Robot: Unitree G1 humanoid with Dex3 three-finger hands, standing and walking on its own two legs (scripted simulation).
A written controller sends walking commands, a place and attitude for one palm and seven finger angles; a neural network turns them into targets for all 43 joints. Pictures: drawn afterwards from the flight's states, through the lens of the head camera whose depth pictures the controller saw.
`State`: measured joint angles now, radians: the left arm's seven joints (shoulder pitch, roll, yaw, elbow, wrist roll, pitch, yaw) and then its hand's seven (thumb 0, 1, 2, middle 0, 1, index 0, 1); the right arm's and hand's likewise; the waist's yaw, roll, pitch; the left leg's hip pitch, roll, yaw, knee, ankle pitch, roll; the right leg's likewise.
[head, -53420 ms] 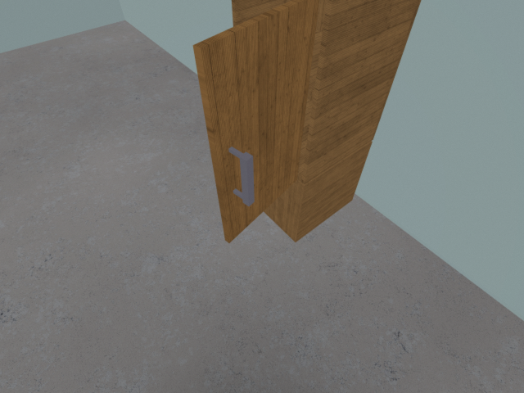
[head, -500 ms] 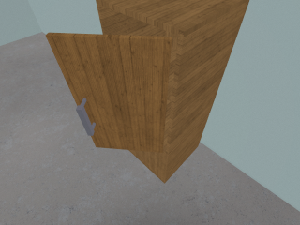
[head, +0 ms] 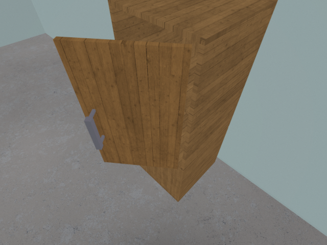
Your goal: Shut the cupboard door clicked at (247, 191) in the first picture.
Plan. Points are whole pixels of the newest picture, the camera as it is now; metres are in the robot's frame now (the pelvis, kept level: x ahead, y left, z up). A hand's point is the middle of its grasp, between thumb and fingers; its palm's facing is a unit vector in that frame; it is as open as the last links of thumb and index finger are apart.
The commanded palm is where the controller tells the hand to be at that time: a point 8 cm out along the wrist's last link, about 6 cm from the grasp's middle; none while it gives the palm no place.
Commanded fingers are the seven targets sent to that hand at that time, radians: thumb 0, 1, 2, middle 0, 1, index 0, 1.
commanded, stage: look again from close up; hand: left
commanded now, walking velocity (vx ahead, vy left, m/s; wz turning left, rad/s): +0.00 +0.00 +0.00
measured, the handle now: (96, 130) +0.49 +0.27 -0.07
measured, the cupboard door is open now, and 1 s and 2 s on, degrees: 39 39 39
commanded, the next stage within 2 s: shuffle to correct the standing spot in 0.02 s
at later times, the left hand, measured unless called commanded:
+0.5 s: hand out of the picture +0.03 +0.24 -0.18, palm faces +0.03 -0.97 -0.26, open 7.3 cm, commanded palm none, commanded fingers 0.00 0.90 0.90 -0.20 -0.30 -0.20 -0.30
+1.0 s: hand out of the picture +0.07 +0.30 -0.18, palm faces +0.03 -0.97 -0.24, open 7.3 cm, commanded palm none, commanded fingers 0.00 0.90 0.90 -0.20 -0.30 -0.20 -0.30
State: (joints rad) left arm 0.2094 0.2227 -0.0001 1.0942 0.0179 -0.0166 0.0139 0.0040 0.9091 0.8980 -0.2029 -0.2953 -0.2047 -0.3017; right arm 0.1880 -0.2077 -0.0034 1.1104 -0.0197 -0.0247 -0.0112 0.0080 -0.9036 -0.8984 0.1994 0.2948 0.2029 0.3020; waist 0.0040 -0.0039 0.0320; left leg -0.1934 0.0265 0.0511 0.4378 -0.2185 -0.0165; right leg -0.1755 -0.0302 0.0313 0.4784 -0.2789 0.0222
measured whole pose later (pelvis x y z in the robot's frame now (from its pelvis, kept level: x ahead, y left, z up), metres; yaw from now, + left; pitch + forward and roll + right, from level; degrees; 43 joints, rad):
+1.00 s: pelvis +0.04 +0.10 -0.01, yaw -2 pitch +0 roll +1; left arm 0.24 0.22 0.05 1.03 0.02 0.02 0.02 0.01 0.91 0.90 -0.20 -0.30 -0.20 -0.30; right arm 0.18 -0.16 -0.02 1.00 -0.03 -0.02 -0.02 0.01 -0.90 -0.90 0.20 0.29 0.20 0.30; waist 0.02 -0.04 0.06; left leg -0.26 -0.01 0.13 0.50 -0.24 0.06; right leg -0.33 -0.05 -0.05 0.78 -0.46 0.00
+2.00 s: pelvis +0.06 +0.10 +0.00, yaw -3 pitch -1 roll +1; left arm 0.30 0.14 -0.03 1.11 0.01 -0.03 0.04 0.01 0.92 0.90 -0.20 -0.30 -0.20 -0.30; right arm 0.25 -0.16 0.02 1.14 -0.02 -0.03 -0.02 0.01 -0.91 -0.90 0.20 0.29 0.20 0.30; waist 0.00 0.00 0.03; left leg -0.17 0.00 0.14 0.42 -0.24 0.03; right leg -0.16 0.01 -0.05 0.47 -0.29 -0.04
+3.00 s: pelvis -0.01 +0.08 -0.12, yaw +0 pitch +14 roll +0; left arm 0.44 0.20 0.14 0.12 -0.28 -0.56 -0.31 0.02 0.90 0.90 -0.47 -0.59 -0.47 -0.59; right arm 0.15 -0.27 -0.06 0.49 0.02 -0.27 -0.04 0.01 -0.90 -0.90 0.20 0.29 0.20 0.30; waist 0.05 -0.01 -0.15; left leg -1.02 0.01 -0.01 1.29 -0.51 0.00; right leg -0.97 0.01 -0.11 1.30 -0.57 -0.08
